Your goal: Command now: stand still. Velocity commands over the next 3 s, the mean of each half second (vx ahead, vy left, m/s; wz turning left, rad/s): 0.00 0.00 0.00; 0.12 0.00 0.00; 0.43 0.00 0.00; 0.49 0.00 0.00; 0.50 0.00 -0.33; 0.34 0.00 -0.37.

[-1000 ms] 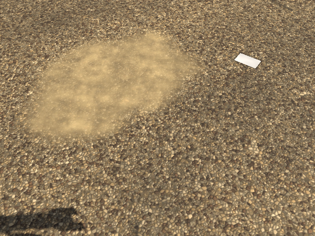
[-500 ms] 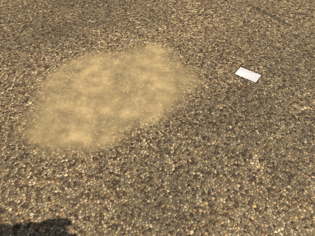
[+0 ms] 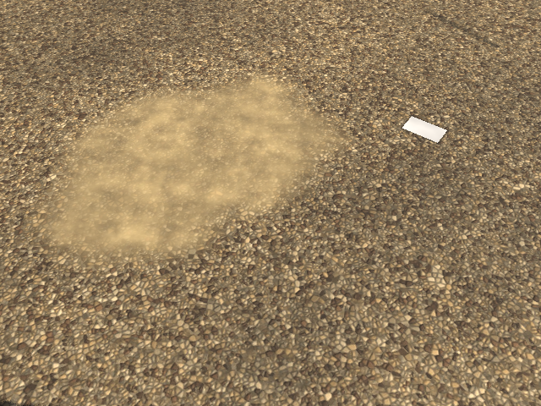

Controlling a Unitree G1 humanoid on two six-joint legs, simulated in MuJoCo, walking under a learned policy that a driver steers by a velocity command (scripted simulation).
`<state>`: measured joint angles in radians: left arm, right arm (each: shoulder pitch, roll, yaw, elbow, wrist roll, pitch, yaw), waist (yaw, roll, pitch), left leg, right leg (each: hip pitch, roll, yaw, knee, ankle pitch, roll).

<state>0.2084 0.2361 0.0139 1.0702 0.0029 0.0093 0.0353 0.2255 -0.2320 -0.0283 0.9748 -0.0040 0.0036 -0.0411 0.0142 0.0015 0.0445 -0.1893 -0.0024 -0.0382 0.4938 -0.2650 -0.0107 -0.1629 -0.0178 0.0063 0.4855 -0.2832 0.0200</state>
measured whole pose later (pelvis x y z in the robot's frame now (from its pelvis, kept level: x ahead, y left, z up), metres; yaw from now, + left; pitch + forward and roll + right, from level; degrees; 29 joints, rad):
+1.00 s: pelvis +0.04 +0.02 -0.01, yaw +0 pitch +0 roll +0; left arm 0.43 0.21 0.03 1.08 -0.03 -0.04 0.03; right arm 0.33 -0.19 -0.02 1.09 0.03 -0.08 -0.01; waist 0.01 -0.03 -0.02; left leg -0.23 -0.02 0.03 0.58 -0.37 0.07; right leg -0.20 -0.03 0.04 0.59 -0.40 -0.01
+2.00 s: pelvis +0.58 +0.02 -0.02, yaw +0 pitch +2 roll -1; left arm 0.41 0.26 0.05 1.03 -0.01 -0.05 0.01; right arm 0.02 -0.23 -0.05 0.84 0.01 -0.12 0.03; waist 0.06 0.00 0.03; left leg -0.50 0.02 0.04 0.54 -0.08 0.08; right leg -0.02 0.00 -0.02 0.58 -0.47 -0.01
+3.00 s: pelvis +1.10 -0.08 -0.01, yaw -24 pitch +2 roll -1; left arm 0.27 0.26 0.06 0.83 0.00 -0.04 0.02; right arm 0.07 -0.25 -0.04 0.80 -0.03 -0.11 0.01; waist 0.05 0.03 0.02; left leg -0.47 0.01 -0.01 0.46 0.04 0.02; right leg -0.12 0.12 0.09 0.49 -0.39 -0.07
